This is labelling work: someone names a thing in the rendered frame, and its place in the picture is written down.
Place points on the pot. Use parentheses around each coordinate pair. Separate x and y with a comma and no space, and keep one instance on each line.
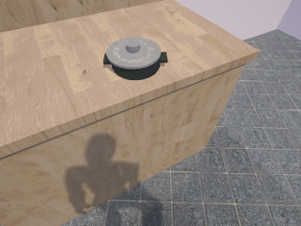
(137,74)

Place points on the lid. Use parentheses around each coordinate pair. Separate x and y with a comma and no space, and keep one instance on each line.
(118,54)

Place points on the table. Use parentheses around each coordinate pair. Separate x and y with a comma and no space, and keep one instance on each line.
(74,134)

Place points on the knob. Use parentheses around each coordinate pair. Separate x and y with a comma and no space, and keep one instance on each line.
(133,45)

